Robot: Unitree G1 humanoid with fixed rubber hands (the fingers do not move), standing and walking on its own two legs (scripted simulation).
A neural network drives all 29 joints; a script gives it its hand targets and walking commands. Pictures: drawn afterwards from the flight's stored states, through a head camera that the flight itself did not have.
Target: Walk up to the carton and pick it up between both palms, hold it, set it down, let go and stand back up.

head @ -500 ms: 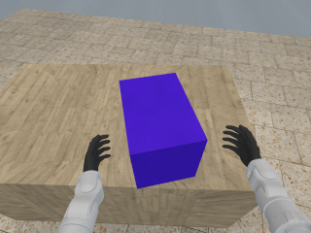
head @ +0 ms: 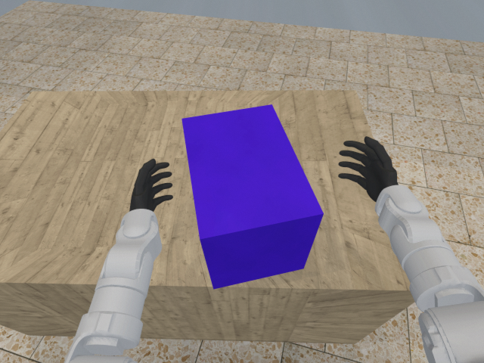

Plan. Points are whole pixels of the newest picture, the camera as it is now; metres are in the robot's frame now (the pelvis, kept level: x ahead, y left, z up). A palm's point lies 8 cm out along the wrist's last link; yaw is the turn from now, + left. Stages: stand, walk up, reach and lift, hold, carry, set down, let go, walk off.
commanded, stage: reach and lift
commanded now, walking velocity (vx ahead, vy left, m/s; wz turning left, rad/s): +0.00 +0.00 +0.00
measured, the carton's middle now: (243, 194) +0.47 +0.01 -0.07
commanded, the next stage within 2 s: none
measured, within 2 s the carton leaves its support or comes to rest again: neither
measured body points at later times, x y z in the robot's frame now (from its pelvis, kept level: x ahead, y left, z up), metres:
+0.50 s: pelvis +0.01 +0.00 +0.00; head +0.05 +0.00 +0.45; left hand +0.42 +0.19 +0.06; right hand +0.45 -0.21 +0.09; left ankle +0.03 +0.15 -0.74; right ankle -0.03 -0.10 -0.74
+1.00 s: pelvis +0.00 +0.01 -0.02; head +0.10 +0.01 +0.42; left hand +0.39 +0.20 -0.04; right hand +0.43 -0.21 +0.00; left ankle +0.03 +0.15 -0.74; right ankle -0.03 -0.10 -0.74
